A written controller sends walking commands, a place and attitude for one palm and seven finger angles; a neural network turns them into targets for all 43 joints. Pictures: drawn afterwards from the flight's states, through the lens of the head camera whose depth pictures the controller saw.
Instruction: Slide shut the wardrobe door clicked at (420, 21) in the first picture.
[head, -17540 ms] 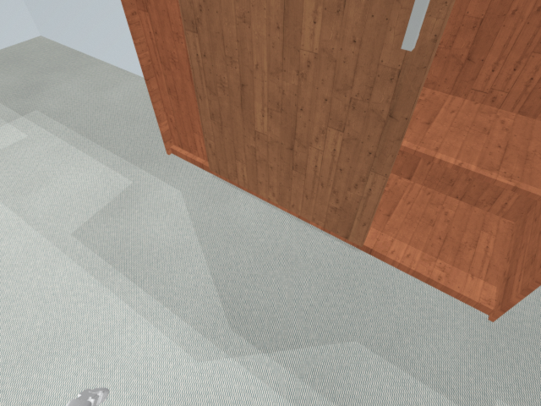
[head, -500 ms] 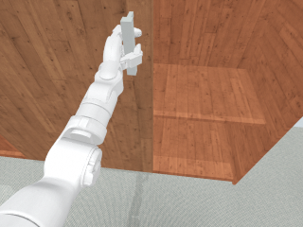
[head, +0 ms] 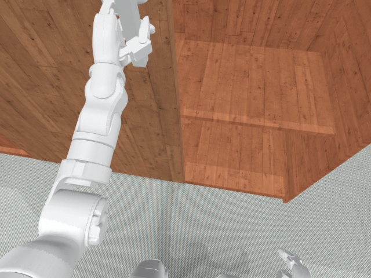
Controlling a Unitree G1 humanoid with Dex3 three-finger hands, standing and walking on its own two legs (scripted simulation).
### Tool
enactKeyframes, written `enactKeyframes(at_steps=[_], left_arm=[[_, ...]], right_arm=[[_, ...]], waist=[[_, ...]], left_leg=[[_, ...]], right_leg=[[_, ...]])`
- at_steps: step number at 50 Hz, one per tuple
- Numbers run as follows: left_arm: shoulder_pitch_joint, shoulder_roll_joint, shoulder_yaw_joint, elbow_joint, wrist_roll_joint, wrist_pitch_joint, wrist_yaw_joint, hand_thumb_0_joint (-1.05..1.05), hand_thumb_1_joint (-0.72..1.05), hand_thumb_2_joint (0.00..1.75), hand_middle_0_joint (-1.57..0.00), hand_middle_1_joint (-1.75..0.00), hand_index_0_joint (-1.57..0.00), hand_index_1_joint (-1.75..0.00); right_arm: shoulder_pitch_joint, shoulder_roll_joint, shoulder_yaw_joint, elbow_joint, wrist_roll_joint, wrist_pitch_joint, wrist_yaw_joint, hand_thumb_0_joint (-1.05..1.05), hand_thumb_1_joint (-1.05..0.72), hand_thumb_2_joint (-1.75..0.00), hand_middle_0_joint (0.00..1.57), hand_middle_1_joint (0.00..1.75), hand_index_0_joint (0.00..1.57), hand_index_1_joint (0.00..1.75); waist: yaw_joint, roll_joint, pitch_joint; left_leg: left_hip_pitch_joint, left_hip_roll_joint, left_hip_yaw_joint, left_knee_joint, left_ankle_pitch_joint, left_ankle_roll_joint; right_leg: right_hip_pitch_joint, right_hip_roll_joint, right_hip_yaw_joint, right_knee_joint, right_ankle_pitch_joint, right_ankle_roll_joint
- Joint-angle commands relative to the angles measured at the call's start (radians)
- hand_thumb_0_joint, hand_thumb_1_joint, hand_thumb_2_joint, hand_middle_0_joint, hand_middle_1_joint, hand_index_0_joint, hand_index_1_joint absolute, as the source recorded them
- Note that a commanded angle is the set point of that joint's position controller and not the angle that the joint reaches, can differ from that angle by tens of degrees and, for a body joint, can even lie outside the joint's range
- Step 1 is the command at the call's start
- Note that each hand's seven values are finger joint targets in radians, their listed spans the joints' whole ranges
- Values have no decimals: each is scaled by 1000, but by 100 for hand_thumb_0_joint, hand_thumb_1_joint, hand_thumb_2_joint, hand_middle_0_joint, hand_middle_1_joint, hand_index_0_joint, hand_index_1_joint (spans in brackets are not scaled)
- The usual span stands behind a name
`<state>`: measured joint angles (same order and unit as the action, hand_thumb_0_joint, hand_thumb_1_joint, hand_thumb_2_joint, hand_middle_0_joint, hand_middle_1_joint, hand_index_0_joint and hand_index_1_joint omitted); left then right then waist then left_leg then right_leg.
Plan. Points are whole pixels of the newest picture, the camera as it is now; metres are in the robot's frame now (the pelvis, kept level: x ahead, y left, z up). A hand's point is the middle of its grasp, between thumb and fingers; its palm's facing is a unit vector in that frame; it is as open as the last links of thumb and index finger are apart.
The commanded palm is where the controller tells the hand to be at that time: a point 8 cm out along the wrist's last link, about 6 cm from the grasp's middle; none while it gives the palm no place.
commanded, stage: step sideways, sliding the door along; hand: left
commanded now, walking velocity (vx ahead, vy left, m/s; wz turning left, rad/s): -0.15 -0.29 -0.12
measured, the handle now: (136, 19) +0.51 +0.14 +0.22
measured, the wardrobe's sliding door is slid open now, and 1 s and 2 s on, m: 0.54 0.43 0.25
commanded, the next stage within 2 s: none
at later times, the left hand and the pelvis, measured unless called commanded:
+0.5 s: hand (160, 42) +0.47 +0.09 +0.21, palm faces +0.23 -0.97 -0.12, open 6.6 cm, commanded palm +0.43 +0.06 +0.22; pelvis +0.07 -0.09 +0.00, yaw +5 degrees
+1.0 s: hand (204, 47) +0.46 +0.01 +0.21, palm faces +0.13 -0.99 -0.05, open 6.8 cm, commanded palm +0.43 +0.00 +0.21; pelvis +0.12 -0.11 +0.00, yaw +5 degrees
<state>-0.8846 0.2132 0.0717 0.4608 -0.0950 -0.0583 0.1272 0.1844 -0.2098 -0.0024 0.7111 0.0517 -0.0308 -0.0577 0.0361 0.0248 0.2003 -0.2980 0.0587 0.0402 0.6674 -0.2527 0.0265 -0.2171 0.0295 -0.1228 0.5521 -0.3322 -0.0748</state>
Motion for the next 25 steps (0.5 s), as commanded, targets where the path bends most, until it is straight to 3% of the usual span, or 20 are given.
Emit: enactKeyframes(at_steps=[1, 2, 4, 6, 8, 10, 12, 13, 14, 15, 16, 17, 18, 19, 20, 21, 23, 25], left_arm=[[-632, -192, -315, -479, -4, -141, -102, 0, 90, 90, -45, -140, -45, -140], [-650, -158, -282, -498, 22, -141, -104, 0, 90, 90, -45, -140, -45, -140], [-556, -144, -258, -478, 24, -126, -102, 0, 90, 90, -45, -140, -45, -140], [-550, -138, -269, -520, 28, -126, -106, 0, 90, 90, -45, -140, -45, -140], [-557, -121, -272, -558, 32, -132, -110, 0, 90, 90, -45, -140, -45, -140], [-522, -118, -275, -584, 38, -130, -116, 0, 90, 90, -45, -140, -45, -140], [-493, -93, -264, -568, 54, -121, -109, 0, 90, 90, -45, -140, -45, -140], [-447, -63, -246, -548, 43, -104, -98, 0, 90, 90, -45, -140, -45, -140], [-415, -75, -230, -576, 50, -107, -102, 0, 90, 90, -45, -140, -45, -140], [-415, -94, -272, -656, 59, -113, -103, 0, 90, 90, -45, -140, -45, -140], [-398, -116, -297, -710, 60, -117, -102, 0, 90, 90, -45, -140, -45, -140], [-391, -100, -291, -755, 56, -121, -93, 0, 90, 90, -45, -140, -45, -140], [-383, -88, -287, -785, 47, -126, -80, 0, 90, 90, -45, -140, -45, -140], [-364, -101, -293, -805, 43, -128, -84, 0, 90, 90, -45, -140, -45, -140], [-367, -121, -303, -841, 33, -140, -99, 0, 90, 90, -45, -140, -45, -140], [-394, -124, -305, -872, 43, -163, -104, 0, 90, 90, -45, -140, -45, -140], [-345, -117, -287, -835, 61, -175, -99, 0, 90, 90, -45, -140, -45, -140], [-301, -101, -282, -837, 77, -180, -106, 0, 90, 90, -45, -140, -45, -140]], right_arm=[[-54, -110, -65, -175, -2, -43, 45, 0, -90, -90, 20, 30, 20, 30], [-64, -110, -75, -186, -13, -44, 72, 0, -90, -90, 20, 30, 20, 30], [-79, -115, -80, -202, -9, -32, 82, 0, -90, -90, 20, 30, 20, 30], [-94, -119, -79, -230, -5, -30, 83, 0, -90, -90, 20, 30, 20, 30], [-126, -124, -75, -248, 3, -34, 83, 0, -90, -90, 20, 30, 20, 30], [-157, -118, -75, -261, 11, -28, 79, 0, -90, -90, 20, 30, 20, 30], [-176, -90, -75, -251, 21, -27, 68, 0, -90, -90, 20, 30, 20, 30], [-161, -93, -96, -243, 39, -27, 59, 0, -90, -90, 20, 30, 20, 30], [-186, -74, -92, -231, 24, -30, 51, 0, -90, -90, 20, 30, 20, 30], [-204, -55, -77, -236, 18, -38, 39, 0, -90, -90, 20, 30, 20, 30], [-208, -44, -67, -227, 9, -46, 33, 0, -90, -90, 20, 30, 20, 30], [-209, -47, -65, -221, 5, -50, 28, 0, -90, -90, 20, 30, 20, 30], [-209, -64, -67, -211, 4, -52, 23, 0, -90, -90, 20, 30, 20, 30], [-198, -84, -81, -222, 3, -45, 31, 0, -90, -90, 20, 30, 20, 30], [-186, -105, -96, -247, -5, -42, 57, 0, -90, -90, 20, 30, 20, 30], [-182, -90, -92, -267, -9, -53, 82, 0, -90, -90, 20, 30, 20, 30], [-184, -103, -94, -283, -5, -68, 106, 0, -90, -90, 20, 30, 20, 30], [-181, -100, -93, -291, -3, -72, 114, 0, -90, -90, 20, 30, 20, 30]], waist=[[-125, 216, -627], [-101, 205, -580], [-97, 130, -503], [-101, 110, -529], [-98, 154, -542], [-90, 155, -534], [-93, 23, -501], [-86, -157, -528], [-61, -282, -543], [-62, -256, -539], [-57, -203, -559], [-60, -172, -585], [-71, -106, -604], [-66, -8, -653], [-66, 122, -658], [-65, 250, -619], [-51, 220, -555], [-67, 144, -536]], left_leg=[[812, 362, -335, -124, 1169, 196], [817, 372, -313, -99, 1039, 194], [738, 370, -276, -78, 904, 177], [633, 313, -182, -62, 854, 124], [514, 262, -79, -41, 814, 69], [386, 224, -21, 20, 714, 33], [280, 131, 18, 116, 519, -12], [169, 72, 13, 198, 357, -55], [77, 24, -17, 193, -58, -58], [23, 10, -25, 162, -191, -43], [14, 15, -22, 75, -192, -33], [55, 43, -4, -33, -85, -32], [193, 99, 19, -177, 183, -24], [427, 211, -30, -226, 678, 12], [668, 344, -117, -157, 1078, 85], [774, 384, -112, -113, 1223, 118], [729, 350, -30, -38, 1185, 83], [622, 298, 39, 14, 1073, 35]], right_leg=[[-382, -37, 168, 437, -58, 97], [-454, -49, 228, 478, -179, 52], [-473, -74, 216, 399, -171, 44], [-284, -53, 145, 219, -70, 51], [-77, -23, 74, 87, 92, 60], [99, -26, 59, -5, 304, 64], [167, -96, 100, -78, 647, 57], [267, -185, 201, -46, 969, -4], [335, -219, 273, -40, 1137, -31], [350, -252, 303, -22, 1222, -28], [380, -259, 292, 4, 1256, -21], [383, -251, 265, 40, 1263, -13], [307, -228, 210, 104, 1189, 17], [122, -161, 141, 169, 920, 79], [-134, -85, 121, 229, 322, 105], [-273, -56, 136, 249, -48, 79], [-256, -36, 121, 181, -34, 52], [-91, -13, 74, 0, 143, 58]])
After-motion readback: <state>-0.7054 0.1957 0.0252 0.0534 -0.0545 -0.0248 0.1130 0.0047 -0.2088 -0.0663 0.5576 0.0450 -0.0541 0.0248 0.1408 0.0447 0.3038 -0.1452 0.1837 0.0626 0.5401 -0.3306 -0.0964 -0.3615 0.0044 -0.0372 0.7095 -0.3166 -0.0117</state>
